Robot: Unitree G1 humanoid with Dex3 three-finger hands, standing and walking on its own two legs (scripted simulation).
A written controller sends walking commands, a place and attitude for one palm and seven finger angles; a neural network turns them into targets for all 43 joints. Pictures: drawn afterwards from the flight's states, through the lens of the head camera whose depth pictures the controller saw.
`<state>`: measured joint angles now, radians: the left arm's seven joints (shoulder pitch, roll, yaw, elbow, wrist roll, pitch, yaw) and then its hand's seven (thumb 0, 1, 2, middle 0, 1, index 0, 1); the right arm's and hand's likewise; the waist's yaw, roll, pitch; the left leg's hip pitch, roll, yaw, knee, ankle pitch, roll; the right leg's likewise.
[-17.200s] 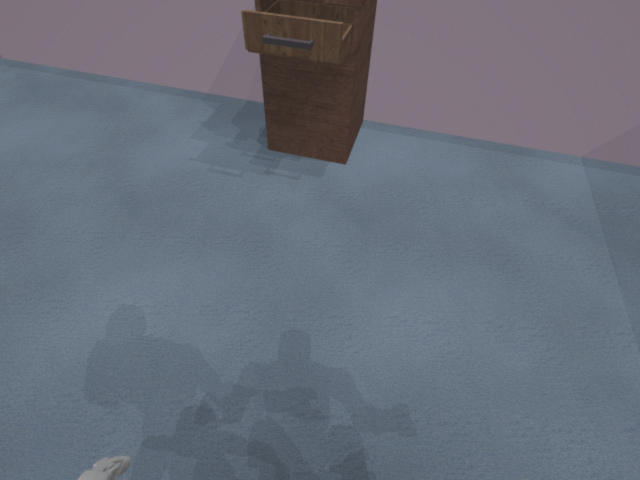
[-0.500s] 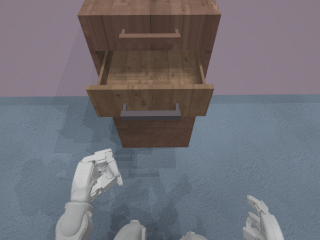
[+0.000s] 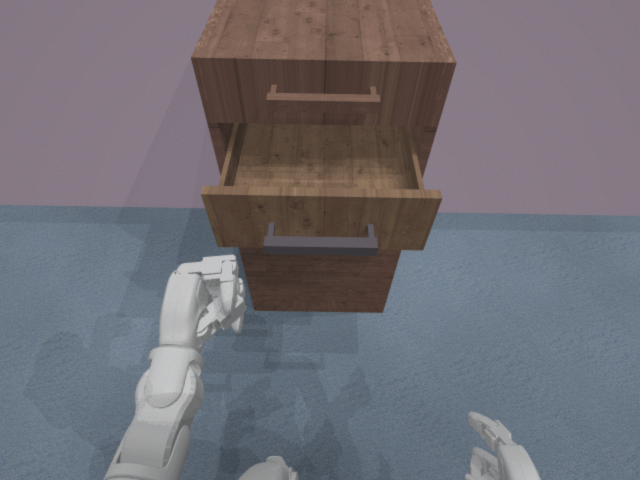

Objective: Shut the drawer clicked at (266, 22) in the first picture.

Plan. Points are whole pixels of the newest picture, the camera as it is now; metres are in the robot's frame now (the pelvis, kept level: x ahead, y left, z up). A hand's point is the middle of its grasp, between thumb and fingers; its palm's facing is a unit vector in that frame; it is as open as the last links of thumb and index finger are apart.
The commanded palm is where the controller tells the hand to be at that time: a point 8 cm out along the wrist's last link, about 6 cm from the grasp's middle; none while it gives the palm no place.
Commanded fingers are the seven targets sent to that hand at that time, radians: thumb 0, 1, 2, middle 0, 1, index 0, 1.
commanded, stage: raise the hand and make a fist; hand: left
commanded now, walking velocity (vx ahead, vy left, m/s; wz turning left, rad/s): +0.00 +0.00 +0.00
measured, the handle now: (320, 236) +0.50 +0.02 -0.04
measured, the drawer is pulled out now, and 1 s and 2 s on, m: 0.19 0.19 0.19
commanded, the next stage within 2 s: bring the fist close to the handle in 0.24 s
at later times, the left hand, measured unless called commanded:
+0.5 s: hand (284, 327) +0.30 +0.06 +0.04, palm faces -0.07 -1.00 +0.00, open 3.2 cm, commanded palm +0.29 +0.12 +0.04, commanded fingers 0.00 0.90 0.90 -1.40 -1.60 -1.40 -1.60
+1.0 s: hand (316, 293) +0.36 +0.02 +0.01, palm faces -0.03 -1.00 -0.03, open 3.2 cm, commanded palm +0.33 +0.07 -0.01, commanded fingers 0.00 0.90 0.90 -1.40 -1.60 -1.40 -1.60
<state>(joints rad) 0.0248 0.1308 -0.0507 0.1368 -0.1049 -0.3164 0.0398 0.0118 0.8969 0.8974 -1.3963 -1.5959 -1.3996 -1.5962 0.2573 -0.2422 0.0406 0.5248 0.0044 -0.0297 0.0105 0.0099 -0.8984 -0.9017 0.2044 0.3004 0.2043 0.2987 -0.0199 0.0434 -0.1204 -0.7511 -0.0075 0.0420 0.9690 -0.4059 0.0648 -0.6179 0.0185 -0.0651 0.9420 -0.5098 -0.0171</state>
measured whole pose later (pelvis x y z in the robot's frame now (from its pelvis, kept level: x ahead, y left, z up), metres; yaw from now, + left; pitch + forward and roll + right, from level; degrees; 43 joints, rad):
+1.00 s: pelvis +0.00 -0.05 -0.04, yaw +0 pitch +19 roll +1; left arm -0.25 0.06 -0.05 0.48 -0.05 -0.50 0.12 0.01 0.89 0.90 -1.40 -1.60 -1.40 -1.60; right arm 0.27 -0.24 0.00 0.59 -0.04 0.01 0.04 0.01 -0.90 -0.90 0.20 0.30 0.20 0.30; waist -0.05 0.03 -0.17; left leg -1.03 0.01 0.04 1.15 -0.46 0.01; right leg -0.92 0.03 -0.08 1.19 -0.61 -0.08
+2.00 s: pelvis -0.01 -0.03 -0.07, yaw -1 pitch +25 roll -1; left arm -0.55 0.01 -0.09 0.81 0.06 -0.59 0.32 0.01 0.90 0.90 -1.40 -1.60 -1.40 -1.60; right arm 0.26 -0.24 -0.02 0.60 -0.08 0.11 0.09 0.00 -0.90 -0.90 0.20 0.30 0.20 0.30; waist -0.10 0.05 -0.18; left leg -1.23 0.02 0.04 1.29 -0.50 0.03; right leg -1.11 0.03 -0.08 1.32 -0.65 -0.06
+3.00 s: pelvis -0.03 -0.01 -0.09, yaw -3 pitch +31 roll -4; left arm -1.09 0.16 0.17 1.33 0.14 -0.59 0.40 0.02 0.85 1.00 -1.40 -1.60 -1.40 -1.60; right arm 0.36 -0.23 0.00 0.70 -0.13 0.08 0.11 0.00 -0.90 -0.90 0.20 0.30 0.20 0.30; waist -0.26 0.08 -0.19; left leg -1.43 0.03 0.03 1.37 -0.49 0.06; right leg -1.30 0.04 -0.09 1.37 -0.62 -0.04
